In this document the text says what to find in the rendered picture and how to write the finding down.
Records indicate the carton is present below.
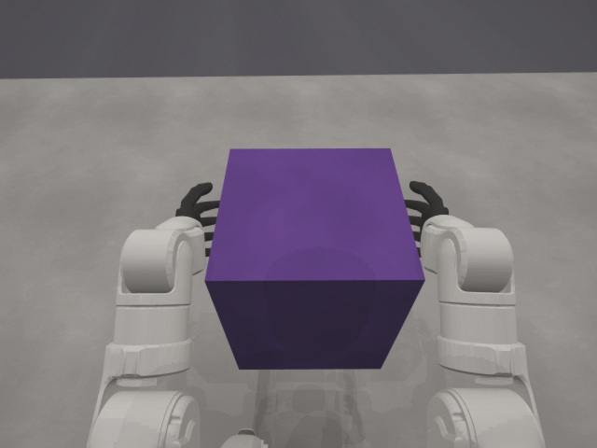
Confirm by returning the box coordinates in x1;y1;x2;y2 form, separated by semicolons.
204;148;425;370

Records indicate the robot left shin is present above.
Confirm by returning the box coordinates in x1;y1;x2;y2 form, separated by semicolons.
238;428;257;436

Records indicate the left robot upper arm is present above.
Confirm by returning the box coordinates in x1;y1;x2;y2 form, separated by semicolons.
89;391;201;448

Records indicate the right robot hand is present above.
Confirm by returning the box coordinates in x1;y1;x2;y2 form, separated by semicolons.
404;181;449;257

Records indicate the left robot hand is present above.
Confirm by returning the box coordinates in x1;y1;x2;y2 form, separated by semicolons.
175;182;220;257

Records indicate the left robot forearm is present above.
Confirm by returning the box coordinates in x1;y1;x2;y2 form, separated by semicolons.
87;217;206;448

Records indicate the right robot forearm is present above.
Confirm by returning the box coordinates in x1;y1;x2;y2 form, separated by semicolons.
420;215;546;448

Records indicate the right robot upper arm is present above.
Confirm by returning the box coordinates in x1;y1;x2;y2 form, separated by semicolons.
426;387;545;448

